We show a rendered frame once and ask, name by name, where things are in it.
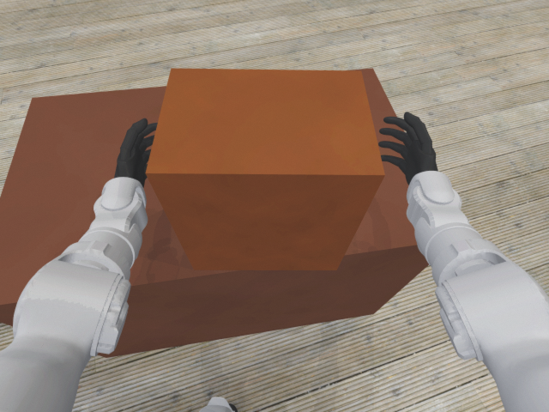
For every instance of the robot left forearm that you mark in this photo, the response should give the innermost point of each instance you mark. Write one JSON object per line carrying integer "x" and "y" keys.
{"x": 114, "y": 238}

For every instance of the robot right hand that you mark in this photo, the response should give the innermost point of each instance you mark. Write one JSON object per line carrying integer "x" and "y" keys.
{"x": 418, "y": 153}

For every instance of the robot left shin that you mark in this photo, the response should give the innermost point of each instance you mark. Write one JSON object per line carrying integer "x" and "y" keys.
{"x": 219, "y": 401}

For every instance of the pedestal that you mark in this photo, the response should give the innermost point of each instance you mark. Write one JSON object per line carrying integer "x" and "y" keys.
{"x": 68, "y": 150}

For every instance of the robot left upper arm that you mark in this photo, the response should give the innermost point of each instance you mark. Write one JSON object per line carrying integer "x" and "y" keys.
{"x": 72, "y": 313}

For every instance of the robot left hand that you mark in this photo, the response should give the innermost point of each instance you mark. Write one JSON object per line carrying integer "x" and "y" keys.
{"x": 132, "y": 160}

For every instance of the robot right upper arm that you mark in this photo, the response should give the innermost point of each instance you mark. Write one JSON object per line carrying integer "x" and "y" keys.
{"x": 495, "y": 316}

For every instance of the carton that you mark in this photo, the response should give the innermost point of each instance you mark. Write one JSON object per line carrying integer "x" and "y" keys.
{"x": 265, "y": 169}

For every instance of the robot right forearm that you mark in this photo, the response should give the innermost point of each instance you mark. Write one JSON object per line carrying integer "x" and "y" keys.
{"x": 451, "y": 246}

